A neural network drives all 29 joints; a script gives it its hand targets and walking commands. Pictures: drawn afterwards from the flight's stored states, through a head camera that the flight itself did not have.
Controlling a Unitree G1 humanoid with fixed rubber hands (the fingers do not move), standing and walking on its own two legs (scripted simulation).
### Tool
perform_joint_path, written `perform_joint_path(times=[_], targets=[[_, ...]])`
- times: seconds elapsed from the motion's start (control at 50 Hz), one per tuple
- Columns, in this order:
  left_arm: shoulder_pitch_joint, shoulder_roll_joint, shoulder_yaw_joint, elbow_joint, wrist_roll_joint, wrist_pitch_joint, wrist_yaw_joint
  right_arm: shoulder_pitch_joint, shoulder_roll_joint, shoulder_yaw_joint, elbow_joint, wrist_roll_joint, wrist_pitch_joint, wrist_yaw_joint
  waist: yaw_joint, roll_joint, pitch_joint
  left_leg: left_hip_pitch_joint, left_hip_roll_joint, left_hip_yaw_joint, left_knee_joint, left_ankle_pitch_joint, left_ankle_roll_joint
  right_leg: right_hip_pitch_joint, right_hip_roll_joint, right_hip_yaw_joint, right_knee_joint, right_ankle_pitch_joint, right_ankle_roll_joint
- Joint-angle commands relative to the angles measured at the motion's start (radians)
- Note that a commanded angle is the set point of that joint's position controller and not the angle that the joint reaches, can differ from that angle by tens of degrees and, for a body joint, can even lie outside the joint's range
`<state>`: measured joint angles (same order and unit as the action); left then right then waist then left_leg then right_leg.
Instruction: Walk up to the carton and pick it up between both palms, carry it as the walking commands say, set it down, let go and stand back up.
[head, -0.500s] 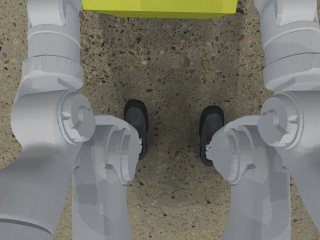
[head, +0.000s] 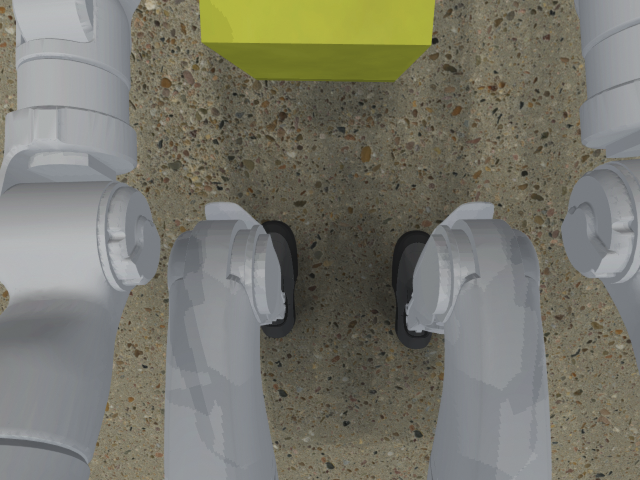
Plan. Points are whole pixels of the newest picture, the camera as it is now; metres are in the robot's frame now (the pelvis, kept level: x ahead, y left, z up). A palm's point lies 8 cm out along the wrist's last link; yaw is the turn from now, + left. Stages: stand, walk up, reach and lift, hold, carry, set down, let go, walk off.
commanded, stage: set down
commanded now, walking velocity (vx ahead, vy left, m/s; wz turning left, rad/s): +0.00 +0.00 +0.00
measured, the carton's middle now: out of the picture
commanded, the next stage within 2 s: let go in 0.96 s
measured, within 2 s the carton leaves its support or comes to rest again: neither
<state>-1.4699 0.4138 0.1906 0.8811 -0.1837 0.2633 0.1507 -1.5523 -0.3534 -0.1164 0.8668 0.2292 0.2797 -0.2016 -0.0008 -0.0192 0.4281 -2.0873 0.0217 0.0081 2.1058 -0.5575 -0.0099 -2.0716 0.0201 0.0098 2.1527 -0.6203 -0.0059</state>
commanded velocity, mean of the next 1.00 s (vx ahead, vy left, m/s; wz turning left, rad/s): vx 0.00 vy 0.00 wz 0.00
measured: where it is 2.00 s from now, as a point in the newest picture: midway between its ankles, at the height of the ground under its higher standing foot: (344, 304)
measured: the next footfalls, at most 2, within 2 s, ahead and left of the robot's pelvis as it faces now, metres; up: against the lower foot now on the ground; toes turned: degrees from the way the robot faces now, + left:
none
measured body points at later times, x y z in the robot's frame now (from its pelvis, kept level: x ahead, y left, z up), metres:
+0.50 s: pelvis +0.01 +0.01 +0.11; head +0.37 +0.01 +0.37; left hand +0.60 +0.21 +0.03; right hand +0.59 -0.17 +0.02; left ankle +0.13 +0.13 -0.36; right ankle +0.11 -0.11 -0.37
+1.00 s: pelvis +0.04 +0.00 +0.23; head +0.35 +0.00 +0.55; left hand +0.60 +0.21 +0.15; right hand +0.60 -0.21 +0.15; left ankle +0.13 +0.13 -0.37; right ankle +0.11 -0.11 -0.37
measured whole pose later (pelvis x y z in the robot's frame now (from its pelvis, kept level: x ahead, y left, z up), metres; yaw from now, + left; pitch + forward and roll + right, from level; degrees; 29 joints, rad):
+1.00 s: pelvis +0.04 +0.00 +0.23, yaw -1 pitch +40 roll +0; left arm -1.28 0.41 0.21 0.89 -0.07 0.31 0.00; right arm -1.33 -0.35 -0.23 0.97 0.04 0.31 -0.02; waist 0.00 -0.01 0.08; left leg -1.57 0.02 0.00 1.22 -0.35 -0.01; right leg -1.56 0.03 0.01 1.24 -0.39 0.00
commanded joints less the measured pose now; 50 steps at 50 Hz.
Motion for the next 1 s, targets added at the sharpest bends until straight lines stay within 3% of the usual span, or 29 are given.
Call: perform_joint_path(times=[0.0, 0.08, 0.1, 0.12, 0.14, 0.16, 0.18, 0.2, 0.22, 0.24, 0.3, 0.36, 0.4, 0.42, 0.54, 0.56, 0.58, 0.6, 0.74, 0.76, 0.78, 0.8, 0.82, 0.84, 0.86, 0.88, 0.9, 0.94, 0.98], targets=[[-0.221, 0.106, 0.019, 0.298, 0.179, -0.020, -0.087, -0.135, -0.070, -0.087, 0.370, -0.180, -0.002, 0.115, -0.003, -0.017, -0.978, 0.410, -0.058, 0.034, -0.291, 0.006, -0.016, 0.300, 0.051, -0.051, -0.359, 0.057, 0.008], [-0.207, 0.049, 0.138, 0.290, 0.212, -0.039, -0.090, -0.281, -0.166, -0.120, 0.091, -0.239, -0.074, 0.130, 0.045, -0.060, -1.001, 0.386, -0.069, 0.027, -0.282, 0.099, 0.007, 0.360, 0.049, -0.040, -0.376, 0.088, 0.012], [-0.170, 0.135, 0.139, 0.287, 0.267, -0.035, -0.090, -0.259, -0.101, -0.130, 0.091, -0.219, -0.066, 0.120, 0.106, -0.053, -1.208, 0.475, -0.077, 0.047, -0.343, 0.129, 0.012, 0.559, 0.062, -0.059, -0.384, 0.146, 0.031], [-0.205, 0.069, 0.083, 0.285, 0.219, -0.037, -0.091, -0.217, -0.074, -0.111, 0.124, -0.222, -0.063, 0.118, 0.075, -0.022, -1.159, 0.502, -0.084, 0.055, -0.357, 0.149, 0.013, 0.516, 0.071, -0.070, -0.407, 0.153, 0.023], [-0.258, 0.167, 0.113, 0.066, 0.161, -0.031, -0.075, -0.272, -0.150, -0.117, -0.114, -0.198, -0.058, 0.105, 0.077, -0.084, -1.563, 0.660, -0.093, 0.046, -0.346, 0.317, 0.014, 0.790, 0.079, -0.051, -0.406, 0.352, 0.038], [-0.299, 0.183, 0.100, 0.015, 0.128, -0.028, -0.066, -0.304, -0.115, -0.058, -0.172, -0.134, -0.050, 0.088, 0.100, -0.050, -1.579, 0.615, -0.106, 0.094, -0.344, 0.326, 0.027, 0.784, 0.086, -0.040, -0.415, 0.379, 0.039], [-0.346, 0.141, 0.009, -0.216, 0.084, -0.020, -0.060, -0.322, -0.192, -0.106, -0.308, -0.110, -0.050, 0.078, 0.044, 0.044, -1.893, 0.847, -0.112, 0.080, -0.349, 0.436, 0.000, 0.940, 0.093, -0.060, -0.418, 0.473, 0.028], [-0.348, 0.216, 0.046, -0.222, 0.067, -0.018, -0.041, -0.274, -0.174, -0.068, -0.186, -0.120, -0.022, 0.064, 0.052, -0.053, -1.803, 0.805, -0.117, 0.062, -0.396, 0.362, 0.011, 0.881, 0.090, -0.082, -0.433, 0.403, 0.048], [-0.371, 0.159, 0.021, -0.319, 0.017, -0.001, -0.047, -0.235, -0.167, -0.067, -0.243, -0.097, -0.006, 0.063, 0.002, 0.046, -1.847, 0.907, -0.121, 0.070, -0.394, 0.475, 0.006, 0.882, 0.092, -0.063, -0.487, 0.480, 0.028], [-0.390, 0.270, 0.054, -0.519, 0.061, 0.002, -0.027, -0.253, -0.171, -0.074, -0.359, -0.069, 0.018, 0.052, 0.047, 0.054, -2.085, 1.020, -0.126, 0.059, -0.402, 0.453, 0.010, 0.992, 0.104, -0.070, -0.458, 0.505, 0.032], [-0.536, 0.344, 0.012, -0.858, -0.026, 0.107, 0.011, -0.309, -0.286, -0.080, -0.604, 0.003, 0.129, 0.023, 0.005, 0.127, -2.613, 1.410, -0.126, 0.031, -0.440, 0.622, 0.003, 1.193, 0.104, -0.081, -0.482, 0.634, 0.013], [-0.281, 0.292, 0.029, -0.779, -0.034, 0.209, 0.004, -0.180, -0.353, -0.092, -0.723, -0.034, 0.193, 0.014, -0.035, 0.100, -2.603, 1.545, -0.143, 0.004, -0.435, 0.824, 0.000, 1.155, 0.128, -0.100, -0.525, 0.736, 0.012], [-0.300, 0.212, -0.005, -0.687, -0.021, 0.224, -0.013, -0.179, -0.266, -0.065, -0.572, -0.011, 0.209, 0.042, -0.016, 0.200, -2.275, 1.441, -0.126, -0.004, -0.481, 0.717, -0.005, 0.953, 0.101, -0.066, -0.582, 0.598, 0.013], [-0.276, 0.172, 0.010, -0.422, -0.007, 0.236, -0.023, -0.186, -0.226, -0.069, -0.418, -0.056, 0.214, 0.052, -0.012, 0.126, -2.012, 1.319, -0.120, -0.024, -0.545, 0.617, 0.001, 0.823, 0.096, -0.085, -0.629, 0.459, 0.018], [-0.094, 0.069, 0.031, 0.172, 0.152, 0.179, -0.080, -0.080, -0.151, -0.125, 0.066, -0.124, 0.141, 0.129, 0.002, 0.062, -1.398, 1.093, -0.092, -0.029, -0.714, 0.393, -0.006, 0.673, 0.080, -0.076, -0.760, 0.273, 0.025], [-0.050, 0.048, 0.057, 0.098, 0.182, 0.130, -0.094, -0.066, -0.110, -0.127, 0.010, -0.127, 0.105, 0.139, 0.074, 0.101, -1.323, 1.089, -0.112, -0.014, -0.734, 0.538, -0.006, 0.644, 0.085, -0.059, -0.782, 0.391, 0.022], [-0.078, 0.029, 0.066, 0.132, 0.186, 0.107, -0.100, -0.009, -0.154, -0.193, 0.085, -0.208, 0.079, 0.145, -0.025, 0.063, -1.253, 1.094, -0.098, -0.031, -0.749, 0.516, -0.011, 0.613, 0.085, -0.081, -0.803, 0.384, 0.026], [-0.095, 0.046, 0.084, 0.080, 0.223, 0.085, -0.099, -0.041, -0.084, -0.169, 0.028, -0.167, 0.068, 0.154, 0.053, 0.070, -1.356, 1.125, -0.096, -0.008, -0.788, 0.513, -0.007, 0.710, 0.097, -0.077, -0.818, 0.406, 0.033], [-0.145, 0.008, 0.075, 0.002, 0.200, 0.052, -0.139, 0.027, -0.001, -0.156, 0.187, -0.208, 0.059, 0.208, 0.043, 0.128, -1.333, 1.211, -0.076, 0.042, -0.969, 0.425, -0.029, 0.746, 0.071, -0.067, -1.044, 0.310, 0.010], [-0.168, 0.000, 0.055, -0.064, 0.190, 0.043, -0.138, 0.021, -0.058, -0.190, 0.170, -0.271, 0.043, 0.205, -0.041, 0.021, -1.324, 1.219, -0.077, 0.000, -0.971, 0.415, -0.032, 0.702, 0.084, -0.096, -1.043, 0.289, 0.019], [-0.186, -0.010, 0.057, -0.056, 0.199, 0.041, -0.142, 0.008, -0.018, -0.194, 0.137, -0.271, 0.033, 0.204, -0.021, 0.109, -1.285, 1.282, -0.075, -0.005, -0.997, 0.456, -0.029, 0.658, 0.079, -0.089, -1.064, 0.291, 0.022], [-0.168, 0.037, 0.096, -0.166, 0.200, 0.030, -0.139, -0.024, -0.065, -0.194, -0.001, -0.270, 0.019, 0.194, -0.004, 0.040, -1.501, 1.347, -0.081, 0.003, -1.004, 0.538, -0.022, 0.863, 0.086, -0.066, -1.085, 0.413, 0.020], [-0.100, 0.042, 0.082, 0.005, 0.215, 0.034, -0.147, 0.017, -0.054, -0.184, 0.072, -0.239, 0.027, 0.203, 0.032, 0.160, -1.277, 1.299, -0.073, 0.013, -1.010, 0.492, -0.023, 0.700, 0.062, -0.062, -1.098, 0.321, 0.024], [-0.127, 0.038, 0.091, -0.056, 0.206, 0.014, -0.140, -0.058, -0.064, -0.193, 0.003, -0.287, -0.005, 0.200, 0.013, 0.037, -1.350, 1.252, -0.081, -0.008, -1.025, 0.503, -0.014, 0.787, 0.077, -0.079, -1.076, 0.371, 0.042], [-0.118, 0.080, 0.122, -0.142, 0.219, 0.003, -0.142, -0.038, -0.056, -0.210, -0.068, -0.237, -0.011, 0.192, 0.064, 0.145, -1.511, 1.428, -0.088, 0.008, -1.007, 0.630, -0.016, 0.828, 0.071, -0.050, -1.093, 0.435, 0.029], [-0.054, 0.029, 0.091, 0.031, 0.205, 0.011, -0.157, 0.024, -0.014, -0.180, 0.093, -0.264, -0.007, 0.204, 0.007, 0.049, -1.280, 1.274, -0.083, -0.003, -1.020, 0.554, -0.010, 0.787, 0.060, -0.071, -1.120, 0.399, 0.040], [-0.104, 0.008, 0.089, -0.084, 0.191, -0.001, -0.151, -0.014, -0.100, -0.226, -0.052, -0.307, -0.021, 0.185, -0.015, 0.049, -1.472, 1.356, -0.091, -0.009, -1.019, 0.560, -0.011, 0.895, 0.058, -0.054, -1.128, 0.399, 0.035], [-0.024, 0.020, 0.104, -0.070, 0.214, -0.007, -0.165, 0.059, -0.003, -0.179, -0.036, -0.256, -0.021, 0.185, 0.048, 0.065, -1.476, 1.375, -0.100, -0.010, -1.024, 0.704, -0.009, 0.894, 0.062, -0.055, -1.122, 0.526, 0.036], [0.084, -0.028, 0.111, 0.002, 0.207, -0.015, -0.161, 0.121, -0.040, -0.193, -0.018, -0.274, -0.041, 0.202, 0.012, -0.005, -1.453, 1.375, -0.094, -0.046, -1.023, 0.787, 0.006, 0.892, 0.063, -0.045, -1.130, 0.576, 0.047]])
